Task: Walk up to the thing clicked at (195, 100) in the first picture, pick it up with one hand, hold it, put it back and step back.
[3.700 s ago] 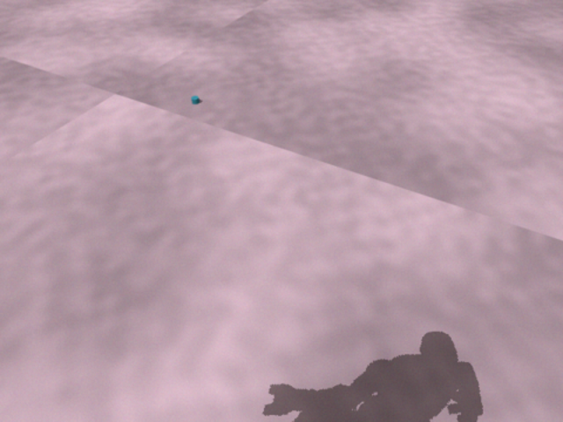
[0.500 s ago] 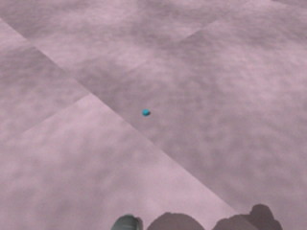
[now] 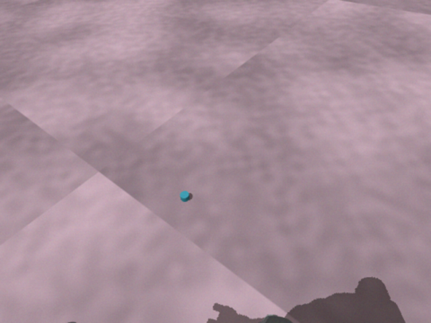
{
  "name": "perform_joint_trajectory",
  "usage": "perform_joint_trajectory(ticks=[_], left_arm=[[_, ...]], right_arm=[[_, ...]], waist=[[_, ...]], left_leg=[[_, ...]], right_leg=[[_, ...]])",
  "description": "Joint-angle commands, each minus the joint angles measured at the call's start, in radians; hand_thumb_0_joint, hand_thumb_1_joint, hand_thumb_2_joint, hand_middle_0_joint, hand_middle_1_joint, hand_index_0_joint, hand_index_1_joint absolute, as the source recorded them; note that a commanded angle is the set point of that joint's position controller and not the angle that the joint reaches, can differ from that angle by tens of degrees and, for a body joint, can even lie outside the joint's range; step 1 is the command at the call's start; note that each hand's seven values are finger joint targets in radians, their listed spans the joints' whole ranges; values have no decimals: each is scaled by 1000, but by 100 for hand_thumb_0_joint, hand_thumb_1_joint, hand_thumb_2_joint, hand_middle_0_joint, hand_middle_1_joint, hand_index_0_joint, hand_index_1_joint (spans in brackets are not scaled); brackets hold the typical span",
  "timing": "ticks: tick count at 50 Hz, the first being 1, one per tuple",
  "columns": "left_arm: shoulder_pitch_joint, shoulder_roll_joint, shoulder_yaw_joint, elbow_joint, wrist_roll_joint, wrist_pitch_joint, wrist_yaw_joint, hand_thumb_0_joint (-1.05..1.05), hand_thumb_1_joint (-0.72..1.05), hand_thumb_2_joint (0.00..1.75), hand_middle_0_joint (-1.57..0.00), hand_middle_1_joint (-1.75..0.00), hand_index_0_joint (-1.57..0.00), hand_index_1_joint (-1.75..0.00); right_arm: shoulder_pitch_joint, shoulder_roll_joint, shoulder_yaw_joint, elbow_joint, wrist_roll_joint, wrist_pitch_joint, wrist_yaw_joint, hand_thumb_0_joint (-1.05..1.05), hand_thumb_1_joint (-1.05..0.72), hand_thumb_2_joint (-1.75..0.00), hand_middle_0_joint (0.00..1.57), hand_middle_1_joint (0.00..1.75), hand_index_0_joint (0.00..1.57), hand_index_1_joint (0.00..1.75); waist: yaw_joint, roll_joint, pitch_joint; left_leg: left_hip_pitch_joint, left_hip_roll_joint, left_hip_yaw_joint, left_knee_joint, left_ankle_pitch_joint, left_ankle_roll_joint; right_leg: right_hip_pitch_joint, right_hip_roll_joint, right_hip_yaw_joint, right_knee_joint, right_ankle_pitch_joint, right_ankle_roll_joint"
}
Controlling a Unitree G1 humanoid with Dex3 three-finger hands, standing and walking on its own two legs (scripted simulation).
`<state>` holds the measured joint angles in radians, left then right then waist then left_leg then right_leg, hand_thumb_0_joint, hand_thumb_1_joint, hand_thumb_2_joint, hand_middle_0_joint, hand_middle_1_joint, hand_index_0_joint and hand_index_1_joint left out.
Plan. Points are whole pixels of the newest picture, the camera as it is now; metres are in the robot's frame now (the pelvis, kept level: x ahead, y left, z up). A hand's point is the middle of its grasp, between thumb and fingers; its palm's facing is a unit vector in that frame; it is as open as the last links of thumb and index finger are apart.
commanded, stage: walk up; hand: left
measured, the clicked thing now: (184, 196) +0.87 +0.23 -0.74
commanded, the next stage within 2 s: none
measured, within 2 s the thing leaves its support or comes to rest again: neither
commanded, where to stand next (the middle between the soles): +0.54 +0.04 m, yaw +2 degrees
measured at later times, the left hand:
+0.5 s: hand (96, 300) +0.20 +0.29 -0.15, palm faces +0.03 -0.93 -0.36, open 7.4 cm
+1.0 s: hand (127, 207) +0.41 +0.26 -0.11, palm faces +0.04 -0.90 -0.43, open 7.4 cm
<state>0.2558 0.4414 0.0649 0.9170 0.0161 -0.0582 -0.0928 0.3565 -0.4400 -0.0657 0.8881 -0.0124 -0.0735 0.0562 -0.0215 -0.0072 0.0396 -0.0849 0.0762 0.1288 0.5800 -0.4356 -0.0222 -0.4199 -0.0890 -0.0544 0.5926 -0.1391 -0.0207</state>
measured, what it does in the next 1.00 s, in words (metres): walks ahead: left foot, then right foot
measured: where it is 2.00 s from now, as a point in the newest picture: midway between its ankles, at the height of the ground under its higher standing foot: (225, 256)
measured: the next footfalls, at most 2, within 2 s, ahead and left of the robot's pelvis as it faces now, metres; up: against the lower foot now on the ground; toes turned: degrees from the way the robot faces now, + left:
left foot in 0.44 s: +0.32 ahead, +0.14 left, +0.00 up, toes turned +8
right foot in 0.86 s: +0.47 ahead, -0.14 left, +0.00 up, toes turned -3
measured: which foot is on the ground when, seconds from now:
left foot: down 0.00-0.02, up 0.04-0.42, down 0.44-0.86, up 0.88-1.00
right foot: down 0.00-0.48, up 0.50-0.84, down 0.86-1.00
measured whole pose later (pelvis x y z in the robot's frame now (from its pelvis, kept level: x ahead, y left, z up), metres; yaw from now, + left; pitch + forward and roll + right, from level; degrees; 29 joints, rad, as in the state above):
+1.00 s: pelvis +0.36 -0.02 +0.01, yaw +2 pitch -3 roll +0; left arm 0.30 0.40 0.04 0.87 0.00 -0.09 -0.04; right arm 0.30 -0.44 -0.05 0.89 -0.01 -0.02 0.05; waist 0.02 0.07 0.07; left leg -0.41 0.04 0.00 1.05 -0.40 0.03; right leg -0.31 -0.05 -0.08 0.59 -0.22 -0.03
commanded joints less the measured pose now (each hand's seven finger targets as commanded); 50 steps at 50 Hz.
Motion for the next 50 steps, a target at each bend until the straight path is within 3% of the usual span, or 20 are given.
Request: perform_joint_trajectory(ticks=[1, 3, 5, 7, 15, 19, 21, 22, 23, 24, 25, 29, 34, 39, 41, 42, 43, 44, 45, 50], left_arm=[[228, 367, 105, -39, -3, -49, 51, 0, 90, 90, -20, -30, -20, -30], [133, 313, 88, -69, -25, -44, 59, 0, 90, 90, -20, -30, -20, -30], [39, 257, 71, -89, -26, -43, 65, 0, 90, 90, -20, -30, -20, -30], [30, 234, 62, -104, -18, -50, 63, 0, 90, 90, -20, -30, -20, -30], [83, 240, 72, -124, -7, -54, 57, 0, 90, 90, -20, -30, -20, -30], [74, 247, 68, -136, -9, -43, 55, 0, 90, 90, -20, -30, -20, -30], [65, 233, 54, -141, -8, -34, 58, 0, 90, 90, -20, -30, -20, -30], [100, 190, 35, -142, -9, -33, 58, 0, 90, 90, -20, -30, -20, -30], [124, 125, 14, -157, -20, -31, 60, 0, 90, 90, -20, -30, -20, -30], [126, 156, 26, -146, -25, -25, 70, 0, 90, 90, -20, -30, -20, -30], [77, 223, 32, -130, -13, -18, 81, 0, 90, 90, -20, -30, -20, -30], [143, 195, 29, -70, -24, -8, 62, 0, 90, 90, -20, -30, -20, -30], [63, 164, 34, -87, -3, -5, 34, 0, 90, 90, -20, -30, -20, -30], [45, 163, 47, -71, -3, -20, 28, 0, 90, 90, -20, -30, -20, -30], [143, 179, 61, -37, 2, -33, 40, 0, 90, 90, -20, -30, -20, -30], [206, 216, 77, -24, 2, -44, 51, 0, 90, 90, -20, -30, -20, -30], [275, 304, 101, -27, 10, -56, 66, 0, 90, 90, -20, -30, -20, -30], [235, 351, 98, -59, -1, -57, 70, 0, 90, 90, -20, -30, -20, -30], [171, 332, 89, -79, -15, -51, 69, 0, 90, 90, -20, -30, -20, -30], [86, 248, 64, -107, -12, -53, 75, 0, 90, 90, -20, -30, -20, -30]], right_arm=[[-37, -151, -24, -122, 16, -17, -27, 0, -90, -90, 20, 30, 20, 30], [-62, -214, -41, -78, 22, -5, -34, 0, -90, -90, 20, 30, 20, 30], [-14, -197, -38, -39, 24, 3, -26, 0, -90, -90, 20, 30, 20, 30], [19, -191, -45, -16, 11, 9, -12, 0, -90, -90, 20, 30, 20, 30], [-147, -150, -45, -69, -12, 6, 17, 0, -90, -90, 20, 30, 20, 30], [-162, -147, -47, -75, -8, -8, 19, 0, -90, -90, 20, 30, 20, 30], [-78, -157, -54, -53, -11, -17, 7, 0, -90, -90, 20, 30, 20, 30], [16, -201, -70, -24, -13, -24, -5, 0, -90, -90, 20, 30, 20, 30], [121, -292, -99, -25, -27, -28, -20, 0, -90, -90, 20, 30, 20, 30], [126, -356, -112, -53, -2, -28, -25, 0, -90, -90, 20, 30, 20, 30], [91, -333, -110, -53, 22, -21, -25, 0, -90, -90, 20, 30, 20, 30], [-47, -228, -60, -83, 17, -25, -34, 0, -90, -90, 20, 30, 20, 30], [-49, -252, -69, -109, 3, -28, -26, 0, -90, -90, 20, 30, 20, 30], [-103, -256, -69, -134, 6, -17, -15, 0, -90, -90, 20, 30, 20, 30], [-120, -220, -54, -144, 5, -6, -15, 0, -90, -90, 20, 30, 20, 30], [-74, -167, -33, -142, 4, -4, -16, 0, -90, -90, 20, 30, 20, 30], [-41, -87, -8, -158, 8, -7, -15, 0, -90, -90, 20, 30, 20, 30], [-56, -143, -19, -151, 6, 5, -25, 0, -90, -90, 20, 30, 20, 30], [-83, -208, -39, -134, 2, 15, -33, 0, -90, -90, 20, 30, 20, 30], [-1, -185, -43, -58, 3, 24, -7, 0, -90, -90, 20, 30, 20, 30]], waist=[[146, -305, -93], [106, -114, -23], [44, -153, 11], [32, -161, 13], [80, -97, 40], [69, -81, 13], [8, -28, -25], [-33, 83, -97], [-75, 287, -172], [-79, 291, -161], [-67, 144, -106], [19, 157, 10], [-5, 172, 37], [23, 158, 38], [84, 71, -8], [114, -69, -61], [133, -329, -80], [125, -250, -42], [101, -133, 18], [41, -172, 10]], left_leg=[[-597, -101, -66, 561, -98, 60], [-579, -12, -221, 628, 14, 60], [-516, 34, -200, 529, 94, 59], [-460, 28, -171, 474, 151, 41], [-448, 37, -112, 102, 268, 15], [-314, -5, -52, -2, 257, 38], [-120, -40, -36, -71, 249, 59], [58, -41, -73, -105, 193, 91], [225, 176, -416, -184, 65, 174], [262, 368, -790, -315, 38, 288], [156, 369, -739, -295, 79, 322], [-94, 195, -299, -298, 238, 218], [-128, 198, -245, -326, 134, 268], [-244, 169, -208, -268, 15, 223], [-320, 137, -169, -98, 27, 182], [-369, 74, -107, 104, 86, 153], [-516, -53, -14, 436, -6, 90], [-627, -97, -100, 540, -105, 62], [-614, -27, -180, 582, -85, 59], [-491, 24, -172, 387, 84, 42]], right_leg=[[516, -346, 703, -379, -393, -191], [392, -308, 550, -341, -273, -204], [265, -210, 329, -352, -254, -155], [205, -177, 229, -367, -170, -166], [239, -174, 123, -366, -222, -185], [234, -169, 90, -267, -122, -174], [162, -150, 49, -95, 21, -143], [105, -86, -17, 119, 127, -107], [-95, 12, -70, 429, -19, -41], [-270, 120, -12, 538, -402, -22], [-268, 43, 103, 613, -393, -26], [-141, -25, 102, 460, -207, -12], [-110, -41, 43, 231, -156, 23], [81, 9, -12, 56, -52, 7], [286, 44, -21, -7, -42, 1], [424, 39, 27, -88, -135, -15], [490, -198, 413, -267, -330, -86], [446, -351, 708, -389, -448, -196], [337, -366, 691, -381, -480, -244], [242, -193, 274, -332, -184, -189]])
